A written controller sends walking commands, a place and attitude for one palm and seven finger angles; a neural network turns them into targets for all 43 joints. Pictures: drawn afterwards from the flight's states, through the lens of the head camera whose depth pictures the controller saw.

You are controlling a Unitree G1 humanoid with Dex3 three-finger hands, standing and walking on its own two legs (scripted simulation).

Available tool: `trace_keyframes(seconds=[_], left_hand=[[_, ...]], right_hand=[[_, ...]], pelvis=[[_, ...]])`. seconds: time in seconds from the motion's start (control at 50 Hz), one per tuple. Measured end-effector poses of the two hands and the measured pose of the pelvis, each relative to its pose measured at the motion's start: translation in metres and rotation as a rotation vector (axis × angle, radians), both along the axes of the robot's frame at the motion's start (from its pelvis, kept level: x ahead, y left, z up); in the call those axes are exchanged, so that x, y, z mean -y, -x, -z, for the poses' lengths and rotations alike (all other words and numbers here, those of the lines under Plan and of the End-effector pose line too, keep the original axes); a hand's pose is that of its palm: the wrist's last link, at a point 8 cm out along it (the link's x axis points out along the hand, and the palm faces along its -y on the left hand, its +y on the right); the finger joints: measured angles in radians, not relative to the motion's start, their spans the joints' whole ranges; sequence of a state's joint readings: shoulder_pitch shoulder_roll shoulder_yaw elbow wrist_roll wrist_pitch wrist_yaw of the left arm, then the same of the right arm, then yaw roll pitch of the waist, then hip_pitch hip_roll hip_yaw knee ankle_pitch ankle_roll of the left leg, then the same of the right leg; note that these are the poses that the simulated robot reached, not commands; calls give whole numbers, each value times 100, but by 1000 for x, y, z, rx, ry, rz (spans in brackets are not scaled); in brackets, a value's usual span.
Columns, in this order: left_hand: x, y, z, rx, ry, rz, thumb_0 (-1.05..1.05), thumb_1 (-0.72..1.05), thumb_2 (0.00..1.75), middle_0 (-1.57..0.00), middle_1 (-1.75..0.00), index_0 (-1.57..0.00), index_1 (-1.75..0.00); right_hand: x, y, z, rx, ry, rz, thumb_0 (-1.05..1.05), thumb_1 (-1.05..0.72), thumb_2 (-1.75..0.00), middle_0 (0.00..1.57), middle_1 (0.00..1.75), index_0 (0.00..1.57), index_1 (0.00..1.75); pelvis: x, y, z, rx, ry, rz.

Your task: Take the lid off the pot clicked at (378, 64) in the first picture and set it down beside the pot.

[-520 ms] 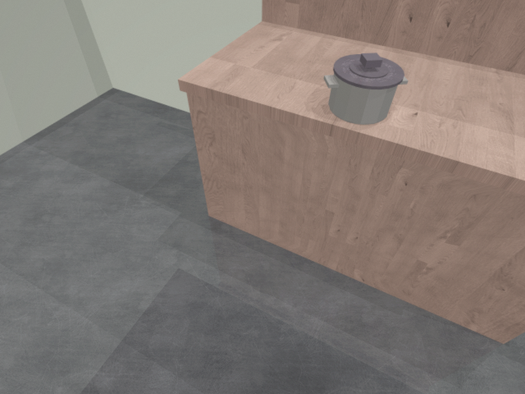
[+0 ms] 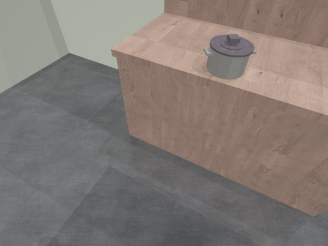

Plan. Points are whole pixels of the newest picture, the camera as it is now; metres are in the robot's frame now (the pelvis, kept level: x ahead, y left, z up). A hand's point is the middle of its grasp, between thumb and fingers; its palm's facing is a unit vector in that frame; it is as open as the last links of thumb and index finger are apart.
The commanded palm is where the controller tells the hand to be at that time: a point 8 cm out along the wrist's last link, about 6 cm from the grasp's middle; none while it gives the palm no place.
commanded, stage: look at it before walking up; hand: left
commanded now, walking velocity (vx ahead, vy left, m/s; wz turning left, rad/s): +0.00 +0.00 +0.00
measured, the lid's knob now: (233, 38) +0.87 -0.24 +0.11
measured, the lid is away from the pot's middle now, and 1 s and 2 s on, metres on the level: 0.00 0.00 0.00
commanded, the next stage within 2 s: turn to face it in 0.12 s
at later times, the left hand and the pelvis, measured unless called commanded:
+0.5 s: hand out of the picture +0.06 +0.21 -0.18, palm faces -0.10 -0.96 -0.27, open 7.4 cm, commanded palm none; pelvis +0.00 +0.00 -0.01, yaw -7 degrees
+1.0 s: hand out of the picture +0.09 +0.22 -0.18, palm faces -0.23 -0.95 -0.21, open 7.4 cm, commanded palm none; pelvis -0.02 +0.03 -0.01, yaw -17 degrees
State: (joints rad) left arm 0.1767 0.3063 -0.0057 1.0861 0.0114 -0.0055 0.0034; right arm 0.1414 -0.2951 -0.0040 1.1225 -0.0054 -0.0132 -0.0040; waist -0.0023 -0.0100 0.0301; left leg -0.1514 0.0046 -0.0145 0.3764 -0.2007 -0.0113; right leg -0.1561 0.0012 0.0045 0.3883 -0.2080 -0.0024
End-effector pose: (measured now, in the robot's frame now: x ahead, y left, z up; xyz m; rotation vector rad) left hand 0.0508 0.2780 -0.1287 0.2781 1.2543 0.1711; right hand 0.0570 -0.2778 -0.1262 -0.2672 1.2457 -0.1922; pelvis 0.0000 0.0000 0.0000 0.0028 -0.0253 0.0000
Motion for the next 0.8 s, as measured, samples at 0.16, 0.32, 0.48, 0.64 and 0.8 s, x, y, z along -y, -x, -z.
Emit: trace_keyframes(seconds=[0.16,0.32,0.48,0.64,0.8], left_hand=[[-2,-1,0,-8,0,-2,0,90,90,-20,-30,-21,-30],[-1,-2,2,-21,4,0,0,90,90,-20,-30,-21,-30],[15,-4,13,-69,24,48,0,90,90,-20,-30,-20,-30],[44,-3,14,-43,34,70,0,90,90,-20,-30,-21,-30],[47,-1,9,-73,67,116,0,90,90,-20,-30,-21,-30]], right_hand=[[-3,-3,0,-5,-3,0,0,-91,-89,20,30,20,30],[-7,-2,2,-5,-5,15,0,-91,-89,20,30,20,30],[-16,16,16,26,-40,114,0,-91,-89,20,30,20,30],[-8,43,33,-20,-75,187,0,-91,-89,20,30,20,30],[-16,45,13,47,-62,242,0,-91,-89,20,30,20,30]], pelvis=[[-2,-4,0,-3,0,1],[-3,-6,0,-6,-1,21],[0,0,10,-10,-22,107],[12,7,17,-11,-15,153],[1,12,5,-31,-24,221]])
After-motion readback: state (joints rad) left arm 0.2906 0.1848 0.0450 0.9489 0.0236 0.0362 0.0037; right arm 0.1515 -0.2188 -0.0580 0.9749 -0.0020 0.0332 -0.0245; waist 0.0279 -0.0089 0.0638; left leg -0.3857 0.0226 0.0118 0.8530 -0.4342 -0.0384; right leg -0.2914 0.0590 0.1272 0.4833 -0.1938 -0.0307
